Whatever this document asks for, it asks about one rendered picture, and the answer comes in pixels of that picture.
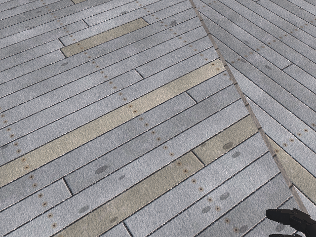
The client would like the right robot hand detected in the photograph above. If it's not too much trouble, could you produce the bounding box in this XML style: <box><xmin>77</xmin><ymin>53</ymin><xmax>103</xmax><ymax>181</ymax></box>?
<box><xmin>266</xmin><ymin>208</ymin><xmax>316</xmax><ymax>237</ymax></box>

